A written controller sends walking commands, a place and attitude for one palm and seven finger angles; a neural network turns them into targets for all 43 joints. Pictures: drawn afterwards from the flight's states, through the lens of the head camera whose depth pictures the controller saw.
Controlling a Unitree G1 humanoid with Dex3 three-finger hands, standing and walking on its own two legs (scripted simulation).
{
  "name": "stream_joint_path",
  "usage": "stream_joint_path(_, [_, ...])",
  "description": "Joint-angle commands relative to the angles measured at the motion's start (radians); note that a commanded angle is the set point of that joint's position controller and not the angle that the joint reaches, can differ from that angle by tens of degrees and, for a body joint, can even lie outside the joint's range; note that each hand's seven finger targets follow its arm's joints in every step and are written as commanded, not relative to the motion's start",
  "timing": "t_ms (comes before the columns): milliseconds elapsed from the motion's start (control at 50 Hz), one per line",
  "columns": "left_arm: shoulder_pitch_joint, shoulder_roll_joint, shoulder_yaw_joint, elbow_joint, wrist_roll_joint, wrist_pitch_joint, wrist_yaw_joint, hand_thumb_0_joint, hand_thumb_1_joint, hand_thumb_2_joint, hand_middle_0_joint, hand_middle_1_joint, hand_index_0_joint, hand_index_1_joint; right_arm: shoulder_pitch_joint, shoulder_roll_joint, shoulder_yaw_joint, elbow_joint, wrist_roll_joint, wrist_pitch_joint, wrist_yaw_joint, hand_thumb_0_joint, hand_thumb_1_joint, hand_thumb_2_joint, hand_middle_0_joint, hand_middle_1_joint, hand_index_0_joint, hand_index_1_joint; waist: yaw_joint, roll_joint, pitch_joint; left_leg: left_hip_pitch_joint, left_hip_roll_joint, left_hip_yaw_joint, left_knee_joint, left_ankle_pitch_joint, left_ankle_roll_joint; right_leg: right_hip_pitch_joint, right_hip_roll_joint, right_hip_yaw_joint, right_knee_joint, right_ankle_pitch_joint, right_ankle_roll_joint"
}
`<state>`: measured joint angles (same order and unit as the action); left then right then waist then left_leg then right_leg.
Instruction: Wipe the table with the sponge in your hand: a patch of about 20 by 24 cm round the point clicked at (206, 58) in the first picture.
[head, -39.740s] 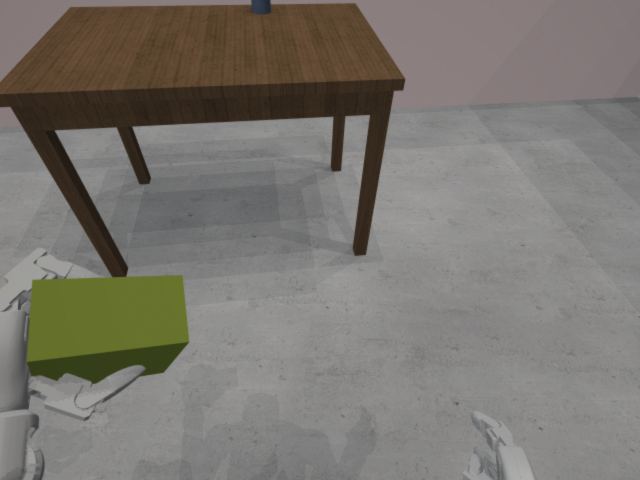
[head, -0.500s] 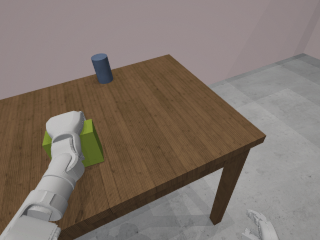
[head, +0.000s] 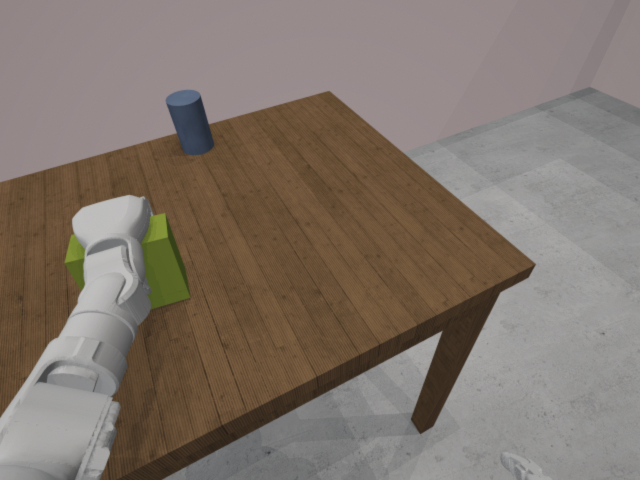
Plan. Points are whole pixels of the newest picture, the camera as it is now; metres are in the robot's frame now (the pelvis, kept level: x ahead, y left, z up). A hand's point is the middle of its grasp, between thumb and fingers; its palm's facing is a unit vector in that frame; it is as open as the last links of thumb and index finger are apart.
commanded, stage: wipe forward along the middle lane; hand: left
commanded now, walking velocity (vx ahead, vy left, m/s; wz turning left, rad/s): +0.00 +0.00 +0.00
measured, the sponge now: (138, 277) +0.38 +0.29 +0.04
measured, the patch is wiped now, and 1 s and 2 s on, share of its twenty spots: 0.95 0.95 0.95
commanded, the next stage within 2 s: slide back across to the first lane in 0.20 s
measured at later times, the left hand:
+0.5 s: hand (122, 241) +0.41 +0.31 +0.09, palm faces -0.05 -0.02 -1.00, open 10.5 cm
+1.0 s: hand (75, 260) +0.37 +0.35 +0.09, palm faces -0.08 -0.02 -1.00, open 10.5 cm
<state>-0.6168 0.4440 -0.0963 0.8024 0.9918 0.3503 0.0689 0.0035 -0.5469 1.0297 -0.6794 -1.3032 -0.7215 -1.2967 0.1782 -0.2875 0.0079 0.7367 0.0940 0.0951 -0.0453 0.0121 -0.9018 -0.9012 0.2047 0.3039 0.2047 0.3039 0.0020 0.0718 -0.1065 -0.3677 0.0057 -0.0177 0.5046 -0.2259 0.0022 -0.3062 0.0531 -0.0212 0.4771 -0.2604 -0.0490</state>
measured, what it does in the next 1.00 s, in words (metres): stands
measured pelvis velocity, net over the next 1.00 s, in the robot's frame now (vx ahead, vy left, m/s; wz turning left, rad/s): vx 0.02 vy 0.01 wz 0.02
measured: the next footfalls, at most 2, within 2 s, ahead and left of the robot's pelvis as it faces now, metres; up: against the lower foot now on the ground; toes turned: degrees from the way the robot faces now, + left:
none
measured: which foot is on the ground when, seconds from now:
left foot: down 0.00-1.00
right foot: down 0.00-1.00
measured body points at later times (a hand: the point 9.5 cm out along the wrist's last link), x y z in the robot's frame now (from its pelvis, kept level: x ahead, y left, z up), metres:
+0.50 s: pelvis +0.00 +0.02 +0.00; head +0.01 +0.00 +0.45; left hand +0.41 +0.30 +0.14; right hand +0.13 -0.23 -0.12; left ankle +0.02 +0.12 -0.74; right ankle -0.01 -0.09 -0.74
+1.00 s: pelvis +0.02 +0.01 +0.00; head +0.03 -0.01 +0.45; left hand +0.37 +0.35 +0.15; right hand +0.20 -0.23 -0.10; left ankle +0.02 +0.12 -0.74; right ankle -0.01 -0.09 -0.74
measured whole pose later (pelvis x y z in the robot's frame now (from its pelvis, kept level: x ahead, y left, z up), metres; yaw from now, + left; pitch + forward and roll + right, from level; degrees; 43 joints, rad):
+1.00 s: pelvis +0.02 +0.01 +0.00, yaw +1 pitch +4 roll -1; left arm -0.48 0.54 -0.01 0.64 0.99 0.28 0.00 0.00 -0.55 1.03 -0.68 -1.30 -0.72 -1.30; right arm 0.13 -0.29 0.01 0.68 0.09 0.09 -0.04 0.01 -0.90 -0.90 0.20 0.30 0.20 0.30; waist 0.04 0.07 -0.08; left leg -0.31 -0.02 -0.03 0.48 -0.25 0.02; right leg -0.22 0.03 -0.03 0.42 -0.27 -0.03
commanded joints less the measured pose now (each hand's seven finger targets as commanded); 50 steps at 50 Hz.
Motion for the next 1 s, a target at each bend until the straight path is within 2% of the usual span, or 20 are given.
stream_joint_path(0, [-0.295,0.209,0.034,-0.070,0.034,0.007,0.041,0.000,0.100,1.300,-1.200,-1.600,-1.200,-1.600,-0.105,-0.124,-0.046,-0.137,-0.007,-0.040,0.000,0.000,-0.900,-0.900,0.200,0.300,0.200,0.300,0.004,-0.097,-0.205,0.088,-0.033,0.013,-0.026,0.160,0.052,0.073,-0.035,0.039,-0.071,0.283,0.000])
stream_joint_path(60, [-0.332,0.246,0.064,-0.054,0.037,0.007,0.054,0.000,0.100,1.300,-1.200,-1.600,-1.200,-1.600,-0.097,-0.130,-0.047,-0.131,-0.008,-0.036,0.000,0.000,-0.900,-0.900,0.200,0.300,0.200,0.300,0.000,-0.121,-0.204,0.085,-0.030,0.001,-0.031,0.160,0.052,0.064,-0.029,0.029,-0.066,0.264,-0.001])
stream_joint_path(100, [-0.327,0.197,0.028,-0.043,0.040,0.012,0.059,0.000,0.100,1.300,-1.200,-1.600,-1.200,-1.600,-0.099,-0.123,-0.048,-0.133,-0.007,-0.035,0.003,0.000,-0.900,-0.900,0.200,0.300,0.200,0.300,-0.002,-0.095,-0.192,0.095,-0.029,0.000,-0.031,0.154,0.050,0.035,-0.028,0.024,-0.069,0.238,-0.004])
stream_joint_path(160, [-0.389,0.226,0.044,-0.015,0.043,0.011,0.068,0.000,0.100,1.300,-1.200,-1.600,-1.200,-1.600,-0.090,-0.127,-0.047,-0.122,-0.010,-0.033,0.002,0.000,-0.900,-0.900,0.200,0.300,0.200,0.300,-0.011,-0.099,-0.192,0.095,-0.025,-0.007,-0.031,0.148,0.049,0.020,-0.026,0.020,-0.065,0.215,-0.005])
stream_joint_path(240, [-0.458,0.210,0.027,0.018,0.047,0.007,0.076,0.000,0.100,1.300,-1.200,-1.600,-1.200,-1.600,-0.087,-0.118,-0.044,-0.121,-0.010,-0.035,0.003,0.000,-0.900,-0.900,0.200,0.300,0.200,0.300,-0.018,-0.083,-0.195,0.093,-0.021,-0.017,-0.040,0.126,0.046,-0.011,-0.025,0.014,-0.068,0.164,-0.008])
stream_joint_path(260, [-0.466,0.240,0.039,0.048,0.057,0.008,0.080,0.000,0.100,1.300,-1.200,-1.600,-1.200,-1.600,-0.071,-0.128,-0.045,-0.109,-0.012,-0.033,0.001,0.000,-0.900,-0.900,0.200,0.300,0.200,0.300,-0.024,-0.082,-0.196,0.093,-0.022,-0.016,-0.034,0.116,0.046,-0.018,-0.024,0.017,-0.067,0.151,-0.006])
stream_joint_path(280, [-0.477,0.210,0.012,0.059,0.059,0.010,0.080,0.000,0.100,1.300,-1.200,-1.600,-1.200,-1.600,-0.068,-0.123,-0.043,-0.113,-0.012,-0.034,0.002,0.000,-0.900,-0.900,0.200,0.300,0.200,0.300,-0.029,-0.079,-0.186,0.090,-0.022,-0.018,-0.035,0.110,0.045,-0.030,-0.023,0.010,-0.064,0.142,-0.006])
stream_joint_path(300, [-0.486,0.225,0.025,0.052,0.059,0.005,0.081,0.000,0.100,1.300,-1.200,-1.600,-1.200,-1.600,-0.064,-0.124,-0.046,-0.112,-0.013,-0.034,0.003,0.000,-0.900,-0.900,0.200,0.300,0.200,0.300,-0.023,-0.071,-0.211,0.100,-0.020,-0.016,-0.033,0.115,0.045,-0.021,-0.024,0.013,-0.065,0.147,-0.007])
stream_joint_path(340, [-0.476,0.263,0.063,0.019,0.056,-0.008,0.079,0.000,0.100,1.300,-1.200,-1.600,-1.200,-1.600,-0.070,-0.119,-0.047,-0.126,-0.015,-0.036,0.003,0.000,-0.900,-0.900,0.200,0.300,0.200,0.300,0.001,-0.054,-0.277,0.113,-0.021,-0.021,-0.034,0.165,0.044,0.028,-0.024,0.016,-0.057,0.188,-0.013])
stream_joint_path(400, [-0.448,0.273,0.062,-0.005,0.068,-0.013,0.082,0.000,0.100,1.300,-1.200,-1.600,-1.200,-1.600,-0.066,-0.121,-0.049,-0.134,-0.015,-0.033,0.008,0.000,-0.900,-0.900,0.200,0.300,0.200,0.300,0.004,-0.036,-0.269,0.125,-0.022,-0.019,-0.032,0.177,0.046,0.033,-0.022,0.012,-0.057,0.194,-0.013])
stream_joint_path(440, [-0.435,0.290,0.087,-0.070,0.060,-0.018,0.081,0.000,0.100,1.300,-1.200,-1.600,-1.200,-1.600,-0.084,-0.117,-0.050,-0.152,-0.014,-0.039,0.010,0.000,-0.900,-0.900,0.200,0.300,0.200,0.300,0.022,-0.023,-0.299,0.141,-0.021,-0.025,-0.035,0.217,0.047,0.063,-0.021,0.013,-0.056,0.226,-0.019])
stream_joint_path(500, [-0.407,0.311,0.096,-0.104,0.057,-0.005,0.081,0.000,0.100,1.300,-1.200,-1.600,-1.200,-1.600,-0.087,-0.123,-0.052,-0.148,-0.011,-0.039,0.012,0.000,-0.900,-0.900,0.200,0.300,0.200,0.300,0.019,-0.039,-0.270,0.146,-0.021,-0.022,-0.042,0.202,0.051,0.065,-0.019,0.010,-0.066,0.210,-0.014])
stream_joint_path(560, [-0.382,0.368,0.137,-0.160,0.048,0.003,0.070,0.000,0.100,1.300,-1.200,-1.600,-1.200,-1.600,-0.104,-0.128,-0.050,-0.155,-0.008,-0.045,0.010,0.000,-0.900,-0.900,0.200,0.300,0.200,0.300,0.036,-0.030,-0.277,0.155,-0.026,-0.024,-0.050,0.229,0.054,0.108,-0.019,0.011,-0.067,0.236,-0.018])
stream_joint_path(620, [-0.331,0.332,0.105,-0.194,0.049,0.016,0.045,0.000,0.100,1.300,-1.200,-1.600,-1.200,-1.600,-0.112,-0.126,-0.049,-0.162,-0.007,-0.046,0.012,0.000,-0.900,-0.900,0.200,0.300,0.200,0.300,0.035,-0.016,-0.250,0.169,-0.028,-0.022,-0.050,0.242,0.055,0.101,-0.018,0.011,-0.076,0.252,-0.019])
stream_joint_path(700, [-0.326,0.366,0.122,-0.223,0.038,0.003,0.008,0.000,0.100,1.300,-1.200,-1.600,-1.200,-1.600,-0.117,-0.131,-0.045,-0.161,-0.005,-0.047,0.000,0.000,-0.900,-0.900,0.200,0.300,0.200,0.300,0.023,-0.040,-0.227,0.178,-0.032,-0.021,-0.054,0.238,0.059,0.112,-0.020,0.012,-0.088,0.265,-0.017])
stream_joint_path(740, [-0.322,0.348,0.114,-0.265,0.036,-0.018,-0.010,0.000,0.100,1.300,-1.200,-1.600,-1.200,-1.600,-0.125,-0.125,-0.046,-0.172,-0.006,-0.052,-0.002,0.000,-0.900,-0.900,0.200,0.300,0.200,0.300,0.023,-0.028,-0.236,0.193,-0.032,-0.023,-0.053,0.272,0.060,0.121,-0.023,0.013,-0.087,0.301,-0.022])
stream_joint_path(800, [-0.247,0.388,0.149,-0.290,0.045,-0.039,-0.022,0.000,0.100,1.300,-1.200,-1.600,-1.200,-1.600,-0.113,-0.134,-0.049,-0.169,-0.013,-0.046,-0.001,0.000,-0.900,-0.900,0.200,0.300,0.200,0.300,0.033,-0.009,-0.258,0.215,-0.035,-0.019,-0.035,0.323,0.061,0.144,-0.023,0.019,-0.078,0.375,-0.025])
stream_joint_path(840, [-0.254,0.370,0.145,-0.337,0.034,-0.057,-0.033,0.000,0.100,1.300,-1.200,-1.600,-1.200,-1.600,-0.125,-0.128,-0.049,-0.180,-0.012,-0.048,-0.003,0.000,-0.900,-0.900,0.200,0.300,0.200,0.300,0.027,-0.007,-0.263,0.225,-0.034,-0.021,-0.033,0.353,0.060,0.149,-0.025,0.017,-0.076,0.406,-0.026])
stream_joint_path(880, [-0.237,0.386,0.155,-0.323,0.033,-0.060,-0.034,0.000,0.100,1.300,-1.200,-1.600,-1.200,-1.600,-0.116,-0.134,-0.048,-0.170,-0.014,-0.045,-0.004,0.000,-0.900,-0.900,0.200,0.300,0.200,0.300,0.023,-0.011,-0.230,0.226,-0.033,-0.017,-0.032,0.340,0.061,0.131,-0.024,0.017,-0.082,0.397,-0.023])
stream_joint_path(980, [-0.225,0.465,0.214,-0.323,0.042,-0.077,-0.042,0.000,0.100,1.300,-1.200,-1.600,-1.200,-1.600,-0.117,-0.142,-0.047,-0.165,-0.017,-0.042,-0.010,0.000,-0.900,-0.900,0.200,0.300,0.200,0.300,0.031,-0.021,-0.237,0.215,-0.041,-0.014,-0.033,0.346,0.062,0.162,-0.029,0.022,-0.082,0.423,-0.024])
